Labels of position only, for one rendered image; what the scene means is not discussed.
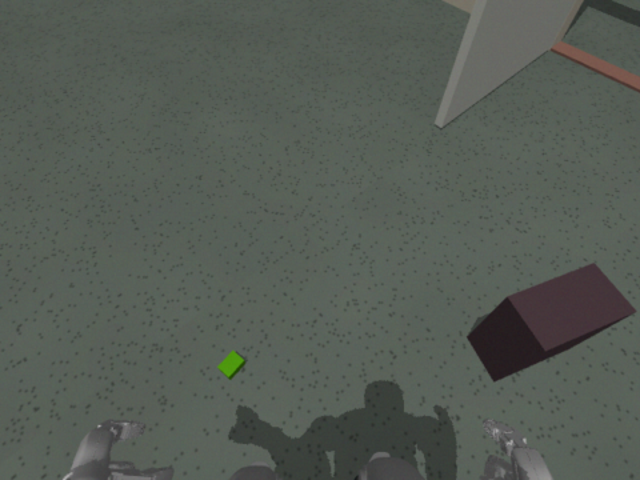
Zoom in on right robot hand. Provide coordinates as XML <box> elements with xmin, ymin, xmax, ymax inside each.
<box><xmin>479</xmin><ymin>418</ymin><xmax>554</xmax><ymax>480</ymax></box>

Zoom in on left robot arm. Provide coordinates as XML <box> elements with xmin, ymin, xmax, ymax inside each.
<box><xmin>62</xmin><ymin>463</ymin><xmax>112</xmax><ymax>480</ymax></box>

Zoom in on left robot hand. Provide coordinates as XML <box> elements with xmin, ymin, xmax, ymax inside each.
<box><xmin>70</xmin><ymin>419</ymin><xmax>174</xmax><ymax>480</ymax></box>

